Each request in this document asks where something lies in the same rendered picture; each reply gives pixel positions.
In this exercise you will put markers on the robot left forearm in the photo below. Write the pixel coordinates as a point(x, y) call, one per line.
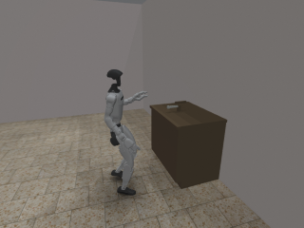
point(128, 101)

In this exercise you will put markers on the robot right forearm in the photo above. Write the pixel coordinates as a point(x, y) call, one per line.
point(118, 132)

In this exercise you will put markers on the robot left hand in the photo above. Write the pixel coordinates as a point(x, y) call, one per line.
point(138, 97)

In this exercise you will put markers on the robot left foot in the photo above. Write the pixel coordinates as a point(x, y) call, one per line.
point(114, 173)

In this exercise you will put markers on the robot torso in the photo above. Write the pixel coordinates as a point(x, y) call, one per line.
point(117, 112)

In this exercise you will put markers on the right robot upper arm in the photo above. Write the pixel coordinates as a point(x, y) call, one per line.
point(111, 99)

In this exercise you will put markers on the tap lever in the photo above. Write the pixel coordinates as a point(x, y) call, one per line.
point(172, 106)

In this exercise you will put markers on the counter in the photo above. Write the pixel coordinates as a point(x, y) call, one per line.
point(188, 140)

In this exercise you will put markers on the robot right hand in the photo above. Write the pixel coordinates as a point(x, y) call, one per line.
point(128, 143)

